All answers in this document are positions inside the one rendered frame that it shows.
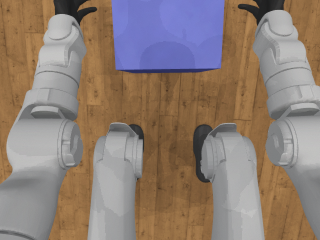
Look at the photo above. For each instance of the left robot hand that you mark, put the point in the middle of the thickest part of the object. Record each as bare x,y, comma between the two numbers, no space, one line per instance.
70,7

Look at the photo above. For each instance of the robot left forearm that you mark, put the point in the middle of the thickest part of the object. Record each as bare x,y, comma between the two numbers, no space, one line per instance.
57,75

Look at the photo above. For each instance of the robot thigh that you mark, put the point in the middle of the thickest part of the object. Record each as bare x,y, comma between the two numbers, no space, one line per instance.
237,212
112,208

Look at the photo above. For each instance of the robot right forearm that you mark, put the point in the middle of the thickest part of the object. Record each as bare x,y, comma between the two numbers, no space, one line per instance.
285,69

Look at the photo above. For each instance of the carton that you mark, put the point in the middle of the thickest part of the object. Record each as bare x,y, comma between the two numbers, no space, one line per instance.
167,36

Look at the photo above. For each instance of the right robot upper arm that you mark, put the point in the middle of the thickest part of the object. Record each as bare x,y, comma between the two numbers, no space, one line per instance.
293,143

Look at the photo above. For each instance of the robot right thigh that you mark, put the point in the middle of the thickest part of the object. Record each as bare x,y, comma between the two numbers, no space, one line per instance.
237,212

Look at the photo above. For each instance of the robot left thigh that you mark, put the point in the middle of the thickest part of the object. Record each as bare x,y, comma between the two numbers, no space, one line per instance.
112,208

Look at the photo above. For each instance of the right robot hand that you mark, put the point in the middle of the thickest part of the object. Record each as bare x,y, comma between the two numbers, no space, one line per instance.
265,6

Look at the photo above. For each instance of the left robot upper arm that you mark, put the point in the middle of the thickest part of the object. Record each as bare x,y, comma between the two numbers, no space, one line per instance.
41,151

